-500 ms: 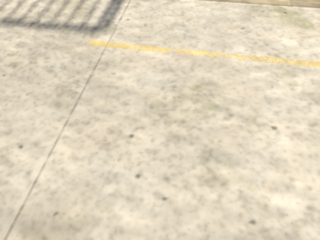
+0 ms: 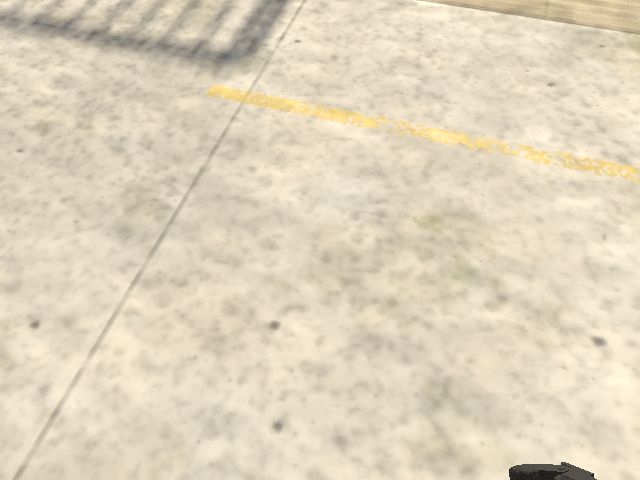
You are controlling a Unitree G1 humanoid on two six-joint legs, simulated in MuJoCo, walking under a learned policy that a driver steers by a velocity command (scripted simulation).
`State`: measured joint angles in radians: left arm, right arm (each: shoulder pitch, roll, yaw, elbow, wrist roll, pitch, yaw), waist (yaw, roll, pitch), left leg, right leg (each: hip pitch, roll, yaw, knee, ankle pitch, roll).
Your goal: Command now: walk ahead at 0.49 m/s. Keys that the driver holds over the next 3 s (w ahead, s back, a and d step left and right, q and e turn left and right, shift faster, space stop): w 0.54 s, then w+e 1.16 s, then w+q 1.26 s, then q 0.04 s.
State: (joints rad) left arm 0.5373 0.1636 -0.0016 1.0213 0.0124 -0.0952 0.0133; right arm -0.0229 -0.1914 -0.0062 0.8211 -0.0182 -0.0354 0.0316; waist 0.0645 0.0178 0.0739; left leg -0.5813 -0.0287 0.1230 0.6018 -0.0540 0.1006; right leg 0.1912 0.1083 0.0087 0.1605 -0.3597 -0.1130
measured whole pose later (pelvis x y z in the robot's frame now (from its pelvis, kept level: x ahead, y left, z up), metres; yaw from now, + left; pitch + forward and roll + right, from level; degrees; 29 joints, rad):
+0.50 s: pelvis +0.27 -0.01 +0.01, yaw +0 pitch +0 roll +1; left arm 0.03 0.20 0.01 0.86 0.02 -0.03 -0.03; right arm 0.49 -0.17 -0.01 1.07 -0.02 -0.10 0.00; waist -0.08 -0.03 0.05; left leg 0.09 -0.10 0.06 0.18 -0.27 0.09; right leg -0.61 -0.08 -0.05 0.66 -0.01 -0.04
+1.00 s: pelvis +0.54 -0.05 +0.02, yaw -11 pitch +1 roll +0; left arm 0.47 0.20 0.05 1.00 0.01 -0.07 0.00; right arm 0.01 -0.23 -0.03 0.83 -0.03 -0.04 0.02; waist 0.09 0.03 0.04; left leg -0.64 0.08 -0.03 0.73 -0.04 -0.03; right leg -0.04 0.13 0.10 0.25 -0.22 -0.11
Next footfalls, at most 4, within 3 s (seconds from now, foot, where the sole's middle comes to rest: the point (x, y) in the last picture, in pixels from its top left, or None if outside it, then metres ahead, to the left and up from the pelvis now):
0.06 left None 0.20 0.06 -0.76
0.60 right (416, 447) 0.51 -0.11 -0.76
1.16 left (356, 308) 0.83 0.02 -0.76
1.70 right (484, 267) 0.96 -0.29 -0.76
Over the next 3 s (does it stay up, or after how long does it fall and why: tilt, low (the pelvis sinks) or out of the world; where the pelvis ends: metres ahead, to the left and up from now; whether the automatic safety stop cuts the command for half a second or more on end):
stays up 1.49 -0.49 0.02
